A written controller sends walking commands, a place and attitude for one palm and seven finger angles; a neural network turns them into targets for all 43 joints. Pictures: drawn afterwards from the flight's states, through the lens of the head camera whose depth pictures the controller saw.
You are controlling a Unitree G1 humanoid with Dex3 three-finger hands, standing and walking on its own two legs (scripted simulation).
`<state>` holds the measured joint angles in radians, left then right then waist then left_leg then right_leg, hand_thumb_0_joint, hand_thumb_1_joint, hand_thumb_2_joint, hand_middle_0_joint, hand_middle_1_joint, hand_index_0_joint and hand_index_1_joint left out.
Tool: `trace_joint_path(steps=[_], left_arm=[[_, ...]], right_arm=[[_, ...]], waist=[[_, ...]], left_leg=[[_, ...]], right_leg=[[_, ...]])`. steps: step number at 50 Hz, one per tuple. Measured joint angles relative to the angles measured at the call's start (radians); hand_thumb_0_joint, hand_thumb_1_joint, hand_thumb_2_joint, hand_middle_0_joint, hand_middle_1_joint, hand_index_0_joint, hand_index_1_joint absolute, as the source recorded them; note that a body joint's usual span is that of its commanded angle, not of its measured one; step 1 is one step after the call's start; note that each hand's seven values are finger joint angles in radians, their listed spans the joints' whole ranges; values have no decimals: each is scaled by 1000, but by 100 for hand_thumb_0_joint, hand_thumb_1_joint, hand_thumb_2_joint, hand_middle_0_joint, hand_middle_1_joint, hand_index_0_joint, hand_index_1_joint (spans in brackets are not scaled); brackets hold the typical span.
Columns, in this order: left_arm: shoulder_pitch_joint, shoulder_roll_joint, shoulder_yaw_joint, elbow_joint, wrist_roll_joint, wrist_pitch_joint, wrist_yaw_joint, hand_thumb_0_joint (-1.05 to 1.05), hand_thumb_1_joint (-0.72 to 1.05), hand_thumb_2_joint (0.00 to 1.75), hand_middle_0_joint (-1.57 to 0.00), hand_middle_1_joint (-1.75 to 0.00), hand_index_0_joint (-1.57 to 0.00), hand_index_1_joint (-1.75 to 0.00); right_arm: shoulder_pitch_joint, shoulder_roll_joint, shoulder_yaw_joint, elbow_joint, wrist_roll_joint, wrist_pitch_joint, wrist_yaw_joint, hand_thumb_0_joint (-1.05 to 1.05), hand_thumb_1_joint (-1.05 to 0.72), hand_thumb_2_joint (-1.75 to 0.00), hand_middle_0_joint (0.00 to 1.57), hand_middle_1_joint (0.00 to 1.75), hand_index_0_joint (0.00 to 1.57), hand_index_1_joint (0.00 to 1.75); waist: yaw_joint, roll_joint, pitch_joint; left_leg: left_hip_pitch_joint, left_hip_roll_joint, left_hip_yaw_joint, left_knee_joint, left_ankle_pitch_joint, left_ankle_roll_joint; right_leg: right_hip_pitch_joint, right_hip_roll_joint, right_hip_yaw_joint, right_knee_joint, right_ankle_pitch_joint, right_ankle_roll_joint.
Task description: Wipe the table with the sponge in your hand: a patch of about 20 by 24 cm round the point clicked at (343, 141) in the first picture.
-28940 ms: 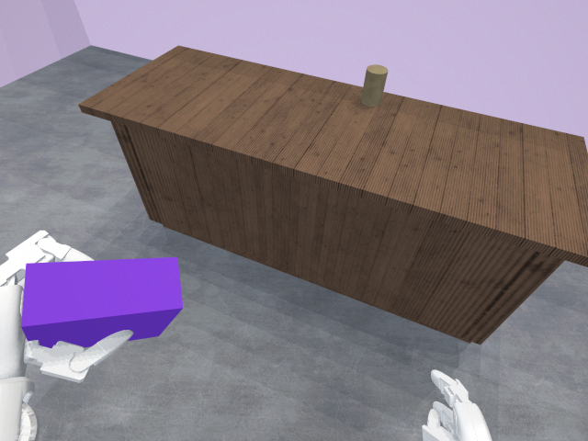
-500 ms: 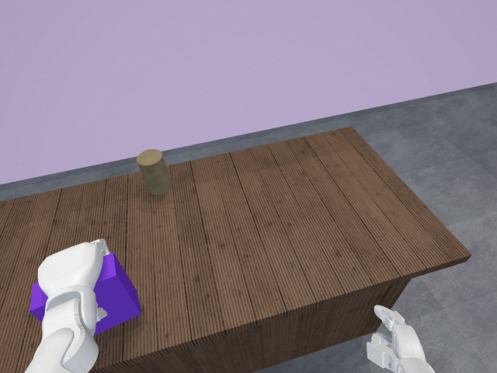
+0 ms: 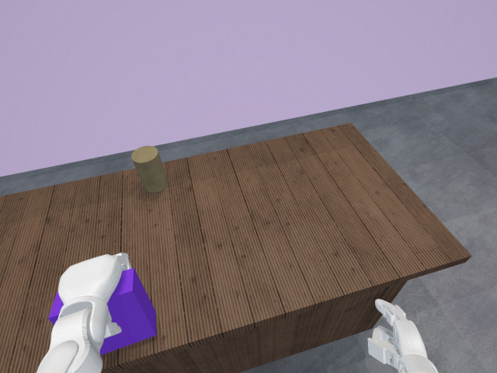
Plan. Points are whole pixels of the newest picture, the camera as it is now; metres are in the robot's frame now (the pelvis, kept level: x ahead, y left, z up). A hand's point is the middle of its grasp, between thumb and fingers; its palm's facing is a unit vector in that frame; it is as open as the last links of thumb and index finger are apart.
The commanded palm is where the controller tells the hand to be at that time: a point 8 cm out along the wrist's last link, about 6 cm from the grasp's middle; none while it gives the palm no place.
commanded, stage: move the sponge above the wiping area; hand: left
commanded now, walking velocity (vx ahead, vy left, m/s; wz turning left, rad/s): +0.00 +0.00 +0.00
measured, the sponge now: (113, 321) +0.20 +0.28 -0.06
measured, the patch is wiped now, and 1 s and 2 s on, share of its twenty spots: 0.00 0.00 0.00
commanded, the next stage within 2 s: lower the sponge onto the table in 1.38 s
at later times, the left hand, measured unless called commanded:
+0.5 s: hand (112, 301) +0.21 +0.26 +0.00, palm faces -0.13 -0.11 -0.99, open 9.6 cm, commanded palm +0.20 +0.28 +0.08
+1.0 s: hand (101, 286) +0.22 +0.27 +0.04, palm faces +0.08 -0.05 -1.00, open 9.6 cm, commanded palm +0.19 +0.28 +0.08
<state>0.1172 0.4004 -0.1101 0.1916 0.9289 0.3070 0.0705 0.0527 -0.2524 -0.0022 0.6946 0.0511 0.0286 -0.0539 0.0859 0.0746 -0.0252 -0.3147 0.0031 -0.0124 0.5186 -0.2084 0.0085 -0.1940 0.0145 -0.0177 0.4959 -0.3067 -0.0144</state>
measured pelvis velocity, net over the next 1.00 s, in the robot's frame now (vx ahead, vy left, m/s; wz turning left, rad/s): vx -0.02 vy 0.01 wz -0.02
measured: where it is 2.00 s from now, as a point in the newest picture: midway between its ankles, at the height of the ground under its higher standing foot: outside the picture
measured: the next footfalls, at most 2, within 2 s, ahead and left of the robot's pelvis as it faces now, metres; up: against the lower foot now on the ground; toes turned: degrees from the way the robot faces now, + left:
none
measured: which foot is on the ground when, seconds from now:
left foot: down 0.00-1.00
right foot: down 0.00-1.00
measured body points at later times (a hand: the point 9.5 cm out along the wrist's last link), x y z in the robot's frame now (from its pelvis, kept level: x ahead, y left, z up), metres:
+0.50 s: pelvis -0.01 +0.01 +0.00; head -0.01 -0.01 +0.45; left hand +0.21 +0.27 +0.06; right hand +0.23 -0.21 -0.08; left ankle +0.04 +0.12 -0.74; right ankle -0.03 -0.11 -0.74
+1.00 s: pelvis -0.02 +0.01 +0.00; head -0.03 -0.02 +0.45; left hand +0.21 +0.27 +0.09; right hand +0.21 -0.21 -0.09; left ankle +0.04 +0.12 -0.74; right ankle -0.03 -0.11 -0.74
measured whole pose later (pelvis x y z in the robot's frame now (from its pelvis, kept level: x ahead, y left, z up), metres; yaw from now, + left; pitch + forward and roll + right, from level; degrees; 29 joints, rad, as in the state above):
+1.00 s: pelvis -0.02 +0.01 +0.00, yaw -1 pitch -1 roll -1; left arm 0.15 0.40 -0.09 0.06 1.01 0.16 0.28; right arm 0.05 -0.24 -0.03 0.72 0.02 0.01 -0.06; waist 0.13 0.08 -0.02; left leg -0.33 0.02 0.01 0.55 -0.20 0.01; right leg -0.22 0.03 0.00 0.53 -0.29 -0.01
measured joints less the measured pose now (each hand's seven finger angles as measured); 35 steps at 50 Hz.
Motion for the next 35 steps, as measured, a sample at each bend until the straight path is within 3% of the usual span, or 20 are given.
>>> trace_joint_path(steps=[4, 6, 8, 11, 15, 17, 19, 22, 25, 27, 29, 31, 35], left_arm=[[75, 3, 0, -106, 63, -153, 61, 0, -46, 103, -80, -138, -79, -137], [81, 11, 18, -135, 84, -177, 124, 0, -46, 103, -80, -138, -79, -137], [63, 16, 44, -132, 85, -152, 178, 0, -46, 103, -80, -138, -80, -137], [15, 13, 84, -88, 44, -56, 207, 0, -46, 103, -80, -138, -79, -137], [-12, 11, 78, -32, -9, 76, 137, 0, -46, 103, -79, -139, -79, -138], [-7, 9, 44, -17, -13, 92, 80, 0, -46, 103, -79, -139, -79, -138], [4, 3, 9, -16, -7, 62, 32, 0, -46, 103, -79, -139, -79, -138], [25, -8, -26, -45, 26, -46, 12, 0, -46, 103, -80, -139, -79, -138], [37, 1, -23, -93, 79, -148, 67, 0, -46, 103, -80, -138, -79, -137], [33, 7, -2, -116, 97, -170, 127, 0, -46, 103, -80, -138, -80, -137], [16, 9, 28, -113, 88, -146, 178, 0, -46, 103, -80, -138, -80, -137], [-14, 7, 58, -79, 56, -83, 203, 0, -46, 103, -80, -138, -80, -137], [-52, 15, 77, 10, 1, 70, 147, 0, -46, 103, -80, -139, -79, -138]], right_arm=[[11, 1, -19, -7, -36, -19, -4, 2, -90, -90, 20, 30, 20, 30], [9, 2, -25, -3, -42, -17, -2, 2, -90, -90, 20, 30, 20, 30], [1, 5, -29, 9, -36, -11, 2, 2, -90, -90, 20, 30, 20, 30], [-14, 11, -27, 32, -11, 4, 8, 2, -90, -90, 20, 30, 20, 30], [-22, 15, -7, 33, 16, 22, 8, 2, -90, -90, 20, 30, 20, 30], [-20, 12, 2, 19, 18, 19, 7, 2, -90, -90, 20, 30, 20, 30], [-17, 11, 5, 6, 10, 8, 4, 2, -90, -90, 20, 30, 20, 30], [-11, 13, 0, -6, -12, -15, -5, 2, -90, -90, 20, 30, 20, 30], [-9, 18, -8, -4, -35, -25, -9, 2, -90, -90, 20, 30, 20, 30], [-10, 23, -13, 2, -40, -25, -7, 2, -90, -90, 20, 30, 20, 30], [-15, 27, -15, 17, -31, -16, -3, 2, -90, -90, 20, 30, 20, 30], [-19, 30, -11, 36, -13, -2, 0, 2, -90, -90, 20, 30, 20, 30], [-22, 26, 7, 50, 17, 29, 1, 2, -90, -90, 20, 30, 20, 30]], waist=[[26, -6, 10], [36, -3, 9], [41, 0, 3], [37, 5, -8], [19, 7, -19], [11, 7, -16], [9, 4, -8], [20, -3, 11], [38, -5, 20], [44, -1, 17], [44, 4, 8], [38, 6, -3], [16, 3, -14]], left_leg=[[-7, 9, 9, 26, -19, -1], [-14, 14, 14, 37, -25, -2], [-18, 14, 17, 39, -25, -3], [-13, 9, 17, 23, -14, -2], [4, -2, 9, -7, 5, 1], [6, -6, 1, -11, 10, 4], [4, -9, -5, -6, 10, 5], [0, -5, -7, 9, 5, 6], [-7, 5, 1, 25, -2, 3], [-13, 10, 7, 32, -4, 1], [-12, 12, 13, 28, -2, 0], [-5, 10, 16, 13, 6, 0], [14, 2, 13, -22, 27, 1]], right_leg=[[-4, 8, 11, 10, -5, -1], [-11, 12, 16, 17, -6, -2], [-18, 12, 19, 22, -7, -1], [-17, 7, 18, 16, -2, 2], [0, -2, 10, -3, 6, 5], [5, -6, 2, -7, 8, 6], [7, -7, -5, -5, 7, 7], [7, -4, -6, 1, 7, 6], [-1, 5, 3, 9, 9, 1], [-9, 10, 10, 15, 10, 0], [-12, 11, 16, 14, 13, 1], [-10, 9, 19, 7, 18, 4], [4, 1, 16, -11, 27, 6]])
